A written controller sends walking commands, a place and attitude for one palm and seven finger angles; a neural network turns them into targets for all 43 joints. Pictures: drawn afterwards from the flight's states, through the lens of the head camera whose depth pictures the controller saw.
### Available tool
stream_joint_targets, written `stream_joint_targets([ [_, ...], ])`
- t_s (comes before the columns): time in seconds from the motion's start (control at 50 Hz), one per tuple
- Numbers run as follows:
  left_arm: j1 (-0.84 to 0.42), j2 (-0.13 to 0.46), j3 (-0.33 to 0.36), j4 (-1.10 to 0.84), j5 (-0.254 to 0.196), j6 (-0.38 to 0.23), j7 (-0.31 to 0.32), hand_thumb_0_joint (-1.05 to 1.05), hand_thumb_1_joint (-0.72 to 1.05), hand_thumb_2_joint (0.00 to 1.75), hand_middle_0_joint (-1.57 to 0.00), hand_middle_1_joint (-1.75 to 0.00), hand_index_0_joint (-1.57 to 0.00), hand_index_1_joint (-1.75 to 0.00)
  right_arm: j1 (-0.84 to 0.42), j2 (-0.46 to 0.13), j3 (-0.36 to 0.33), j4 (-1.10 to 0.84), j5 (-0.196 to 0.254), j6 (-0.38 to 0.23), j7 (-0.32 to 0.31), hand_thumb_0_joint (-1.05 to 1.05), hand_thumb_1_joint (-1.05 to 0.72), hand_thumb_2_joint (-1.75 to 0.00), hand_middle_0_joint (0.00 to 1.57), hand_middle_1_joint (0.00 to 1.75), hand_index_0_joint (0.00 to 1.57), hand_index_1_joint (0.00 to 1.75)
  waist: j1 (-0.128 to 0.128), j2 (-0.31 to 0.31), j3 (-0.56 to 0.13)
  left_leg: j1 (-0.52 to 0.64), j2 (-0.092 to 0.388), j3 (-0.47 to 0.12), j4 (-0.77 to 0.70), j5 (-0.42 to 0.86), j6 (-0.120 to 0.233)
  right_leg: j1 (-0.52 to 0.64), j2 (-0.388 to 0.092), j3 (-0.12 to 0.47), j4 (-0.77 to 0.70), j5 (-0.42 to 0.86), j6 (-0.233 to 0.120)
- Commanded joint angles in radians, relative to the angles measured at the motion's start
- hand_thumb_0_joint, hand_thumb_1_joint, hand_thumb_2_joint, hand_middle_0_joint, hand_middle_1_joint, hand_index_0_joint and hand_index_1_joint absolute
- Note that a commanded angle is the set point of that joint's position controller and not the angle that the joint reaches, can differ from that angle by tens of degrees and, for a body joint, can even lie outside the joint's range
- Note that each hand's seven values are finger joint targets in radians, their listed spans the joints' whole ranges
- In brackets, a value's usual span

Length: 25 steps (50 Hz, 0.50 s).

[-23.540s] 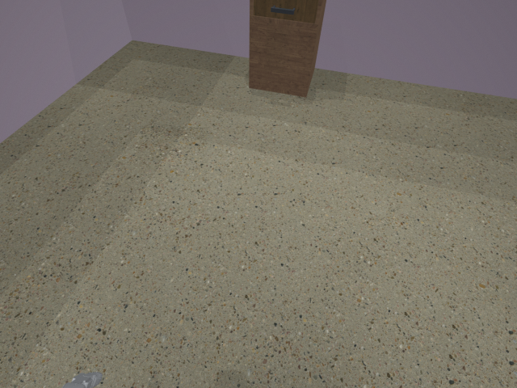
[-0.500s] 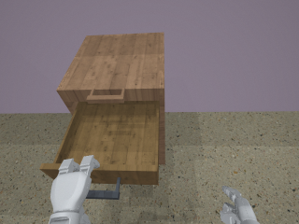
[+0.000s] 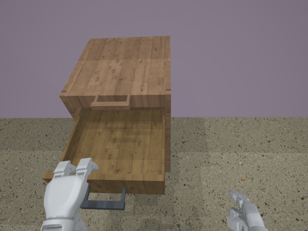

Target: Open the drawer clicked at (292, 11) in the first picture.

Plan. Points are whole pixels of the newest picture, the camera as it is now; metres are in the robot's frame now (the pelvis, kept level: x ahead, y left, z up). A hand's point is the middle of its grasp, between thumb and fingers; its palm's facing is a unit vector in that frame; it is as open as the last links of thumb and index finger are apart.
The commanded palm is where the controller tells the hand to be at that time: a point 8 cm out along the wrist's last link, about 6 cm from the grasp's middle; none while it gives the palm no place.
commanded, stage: draw the hand back to the body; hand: left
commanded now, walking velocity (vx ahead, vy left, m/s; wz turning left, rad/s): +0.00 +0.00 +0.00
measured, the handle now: (104, 197) +0.25 +0.20 -0.15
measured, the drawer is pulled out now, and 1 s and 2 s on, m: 0.30 0.30 0.30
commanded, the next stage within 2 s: step back with the hand held close in 1.44 s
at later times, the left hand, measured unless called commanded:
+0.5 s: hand (51, 191) +0.19 +0.24 +0.08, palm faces +0.13 -0.46 -0.88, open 13.8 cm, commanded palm +0.15 +0.25 +0.14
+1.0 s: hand (23, 172) +0.19 +0.24 +0.18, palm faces +0.36 -0.84 -0.41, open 10.8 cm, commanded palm +0.14 +0.29 +0.20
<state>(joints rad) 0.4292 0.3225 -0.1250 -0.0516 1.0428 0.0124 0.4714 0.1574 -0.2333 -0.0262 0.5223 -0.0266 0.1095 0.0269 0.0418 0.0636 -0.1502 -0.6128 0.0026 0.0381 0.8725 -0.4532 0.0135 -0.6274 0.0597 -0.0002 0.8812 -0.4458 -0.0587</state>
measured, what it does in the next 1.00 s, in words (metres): stands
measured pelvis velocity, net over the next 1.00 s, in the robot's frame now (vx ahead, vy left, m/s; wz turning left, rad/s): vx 0.02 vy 0.01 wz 0.05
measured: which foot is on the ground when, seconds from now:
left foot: down 0.00-1.00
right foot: down 0.00-1.00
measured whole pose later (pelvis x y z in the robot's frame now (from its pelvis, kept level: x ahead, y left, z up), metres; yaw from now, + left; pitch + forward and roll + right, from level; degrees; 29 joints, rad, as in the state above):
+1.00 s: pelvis +0.02 +0.01 +0.04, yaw +3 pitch -1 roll +0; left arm 0.60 0.33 0.21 -0.48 -0.06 -0.06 0.12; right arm 0.19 -0.22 0.02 0.61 0.02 -0.11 -0.08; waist 0.04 0.07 0.00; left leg -0.15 -0.02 -0.01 0.48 -0.30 0.02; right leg -0.13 0.04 -0.03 0.45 -0.30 -0.04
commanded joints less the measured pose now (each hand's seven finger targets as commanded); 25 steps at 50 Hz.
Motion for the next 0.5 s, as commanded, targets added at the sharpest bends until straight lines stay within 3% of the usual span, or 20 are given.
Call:
stream_joint_targets([
  [0.0, -0.018, 0.149, 0.124, -0.213, -0.012, 0.024, 0.032, 0.00, -0.50, 0.30, -0.30, -1.20, -0.30, -1.20, -0.124, -0.097, -0.023, -0.172, 0.010, -0.051, 0.000, 0.00, -0.90, -0.90, 0.20, 0.30, 0.20, 0.30, 0.009, -0.066, -0.162, 0.144, -0.018, -0.022, -0.105, 0.276, 0.025, 0.124, -0.031, 0.062, -0.165, 0.378, 0.010],
  [0.04, 0.008, 0.148, 0.122, -0.231, -0.039, 0.034, 0.008, 0.00, -0.50, 0.30, -0.30, -1.20, -0.30, -1.20, -0.128, -0.098, -0.025, -0.174, 0.018, -0.059, -0.005, 0.00, -0.90, -0.90, 0.20, 0.30, 0.20, 0.30, 0.005, -0.078, -0.149, 0.162, -0.013, -0.025, -0.122, 0.286, 0.028, 0.154, -0.035, 0.066, -0.184, 0.403, 0.011],
  [0.06, 0.021, 0.170, 0.138, -0.249, -0.039, 0.032, -0.005, 0.00, -0.50, 0.30, -0.30, -1.20, -0.30, -1.20, -0.127, -0.097, -0.020, -0.173, 0.016, -0.060, -0.003, 0.00, -0.90, -0.90, 0.20, 0.30, 0.20, 0.30, 0.017, -0.084, -0.173, 0.176, -0.013, -0.024, -0.127, 0.297, 0.028, 0.163, -0.035, 0.063, -0.186, 0.399, 0.015],
  [0.1, 0.025, 0.149, 0.101, -0.290, -0.052, 0.027, -0.036, 0.00, -0.50, 0.30, -0.30, -1.20, -0.30, -1.20, -0.128, -0.096, -0.018, -0.176, 0.017, -0.066, -0.003, 0.00, -0.90, -0.90, 0.20, 0.30, 0.20, 0.30, 0.010, -0.081, -0.147, 0.193, -0.009, -0.025, -0.141, 0.295, 0.033, 0.157, -0.041, 0.054, -0.204, 0.379, 0.018],
  [0.12, 0.033, 0.161, 0.116, -0.305, -0.058, 0.019, -0.047, 0.00, -0.50, 0.30, -0.30, -1.20, -0.30, -1.20, -0.128, -0.095, -0.021, -0.175, 0.020, -0.069, -0.006, 0.00, -0.90, -0.90, 0.20, 0.30, 0.20, 0.30, 0.010, -0.078, -0.111, 0.200, -0.006, -0.031, -0.153, 0.293, 0.032, 0.153, -0.038, 0.058, -0.210, 0.368, 0.013],
  [0.16, 0.013, 0.177, 0.121, -0.354, -0.048, 0.007, -0.064, 0.00, -0.50, 0.30, -0.30, -1.20, -0.30, -1.20, -0.124, -0.095, -0.013, -0.181, 0.011, -0.070, -0.002, 0.00, -0.90, -0.90, 0.20, 0.30, 0.20, 0.30, 0.019, -0.044, -0.127, 0.233, -0.004, -0.032, -0.158, 0.308, 0.033, 0.140, -0.040, 0.052, -0.218, 0.339, 0.012],
  [0.18, 0.031, 0.175, 0.124, -0.361, -0.055, -0.001, -0.069, 0.00, -0.50, 0.30, -0.30, -1.20, -0.30, -1.20, -0.121, -0.093, -0.019, -0.178, 0.014, -0.073, -0.006, 0.00, -0.90, -0.90, 0.20, 0.30, 0.20, 0.30, 0.016, -0.036, -0.097, 0.233, -0.002, -0.034, -0.167, 0.295, 0.032, 0.146, -0.040, 0.053, -0.222, 0.333, 0.008],
  [0.22, 0.074, 0.209, 0.174, -0.365, -0.053, -0.015, -0.071, 0.00, -0.50, 0.30, -0.30, -1.20, -0.30, -1.20, -0.118, -0.092, -0.015, -0.182, 0.013, -0.075, -0.002, 0.00, -0.90, -0.90, 0.20, 0.30, 0.20, 0.30, 0.029, -0.055, -0.098, 0.237, 0.000, -0.036, -0.172, 0.303, 0.029, 0.154, -0.038, 0.048, -0.221, 0.335, 0.007],
  [0.26, 0.061, 0.245, 0.215, -0.384, -0.045, -0.015, -0.071, 0.00, -0.50, 0.30, -0.30, -1.20, -0.30, -1.20, -0.117, -0.096, -0.010, -0.188, 0.008, -0.067, 0.002, 0.00, -0.90, -0.90, 0.20, 0.30, 0.20, 0.30, 0.037, -0.037, -0.107, 0.246, -0.002, -0.040, -0.173, 0.303, 0.023, 0.143, -0.036, 0.059, -0.227, 0.312, 0.005],
  [0.28, 0.068, 0.212, 0.190, -0.391, -0.056, -0.013, -0.076, 0.00, -0.50, 0.30, -0.30, -1.20, -0.30, -1.20, -0.124, -0.091, -0.015, -0.189, 0.017, -0.068, 0.000, 0.00, -0.90, -0.90, 0.20, 0.30, 0.20, 0.30, 0.029, -0.017, -0.065, 0.241, 0.000, -0.040, -0.182, 0.287, 0.025, 0.146, -0.038, 0.046, -0.230, 0.308, 0.005],
  [0.3, 0.055, 0.238, 0.219, -0.390, -0.052, -0.012, -0.078, 0.00, -0.50, 0.30, -0.30, -1.20, -0.30, -1.20, -0.119, -0.095, -0.014, -0.189, 0.013, -0.065, 0.002, 0.00, -0.90, -0.90, 0.20, 0.30, 0.20, 0.30, 0.036, -0.022, -0.088, 0.253, 0.003, -0.039, -0.179, 0.298, 0.023, 0.139, -0.035, 0.051, -0.235, 0.299, 0.004],
  [0.34, 0.064, 0.227, 0.215, -0.419, -0.075, -0.005, -0.090, 0.00, -0.50, 0.30, -0.30, -1.20, -0.30, -1.20, -0.126, -0.094, -0.016, -0.195, 0.021, -0.067, -0.001, 0.00, -0.90, -0.90, 0.20, 0.30, 0.20, 0.30, 0.029, -0.020, -0.080, 0.267, 0.005, -0.047, -0.192, 0.308, 0.023, 0.160, -0.037, 0.054, -0.242, 0.316, 0.003],
  [0.36, 0.063, 0.243, 0.225, -0.431, -0.077, -0.006, -0.099, 0.00, -0.50, 0.30, -0.30, -1.20, -0.30, -1.20, -0.120, -0.096, -0.013, -0.194, 0.016, -0.065, 0.001, 0.00, -0.90, -0.90, 0.20, 0.30, 0.20, 0.30, 0.037, -0.024, -0.115, 0.284, 0.005, -0.043, -0.190, 0.328, 0.024, 0.167, -0.039, 0.049, -0.243, 0.325, 0.008],
  [0.38, 0.095, 0.216, 0.200, -0.440, -0.094, -0.005, -0.111, 0.00, -0.50, 0.30, -0.30, -1.20, -0.30, -1.20, -0.124, -0.092, -0.017, -0.197, 0.024, -0.068, -0.004, 0.00, -0.90, -0.90, 0.20, 0.30, 0.20, 0.30, 0.032, -0.016, -0.088, 0.285, 0.007, -0.043, -0.199, 0.330, 0.027, 0.181, -0.041, 0.045, -0.248, 0.339, 0.009],
  [0.4, 0.089, 0.243, 0.225, -0.444, -0.093, -0.007, -0.122, 0.00, -0.50, 0.30, -0.30, -1.20, -0.30, -1.20, -0.120, -0.095, -0.013, -0.193, 0.021, -0.068, -0.001, 0.00, -0.90, -0.90, 0.20, 0.30, 0.20, 0.30, 0.039, -0.028, -0.107, 0.293, 0.008, -0.042, -0.198, 0.347, 0.026, 0.181, -0.041, 0.045, -0.253, 0.346, 0.011],
  [0.42, 0.108, 0.233, 0.212, -0.457, -0.105, -0.007, -0.134, 0.00, -0.50, 0.30, -0.30, -1.20, -0.30, -1.20, -0.126, -0.094, -0.014, -0.199, 0.024, -0.069, -0.004, 0.00, -0.90, -0.90, 0.20, 0.30, 0.20, 0.30, 0.034, -0.041, -0.071, 0.288, 0.009, -0.046, -0.206, 0.348, 0.028, 0.191, -0.044, 0.046, -0.258, 0.359, 0.012],
  [0.44, 0.072, -0.100, 0.138, -0.474, -0.838, -0.005, -0.214, 0.00, -0.47, 0.32, -0.30, -1.18, -0.30, -1.18, -0.016, -0.046, -0.009, -0.240, 0.064, -0.133, -0.036, 0.00, -0.90, -0.90, 0.20, 0.30, 0.20, 0.30, -0.053, -0.086, -0.037, 0.440, 0.049, -0.083, -0.255, 0.352, 0.051, 0.291, -0.048, -0.032, -0.274, 0.316, 0.028],
  [0.46, 0.133, 0.008, 0.201, -0.413, -0.894, -0.025, -0.240, 0.00, -0.43, 0.33, -0.29, -1.15, -0.29, -1.15, -0.018, -0.068, 0.003, -0.220, 0.068, -0.174, -0.059, 0.00, -0.90, -0.90, 0.20, 0.30, 0.20, 0.30, -0.024, -0.108, -0.030, 0.456, 0.046, -0.071, -0.265, 0.364, 0.051, 0.298, -0.041, -0.032, -0.299, 0.293, 0.033],
  [0.48, 0.158, 0.047, 0.237, -0.509, -0.976, -0.050, -0.262, 0.00, -0.40, 0.34, -0.29, -1.13, -0.29, -1.13, -0.037, -0.068, 0.013, -0.223, 0.063, -0.186, -0.090, 0.00, -0.90, -0.90, 0.20, 0.30, 0.20, 0.30, -0.018, -0.125, -0.004, 0.434, 0.046, -0.071, -0.289, 0.387, 0.042, 0.336, -0.063, -0.035, -0.319, 0.329, 0.039],
])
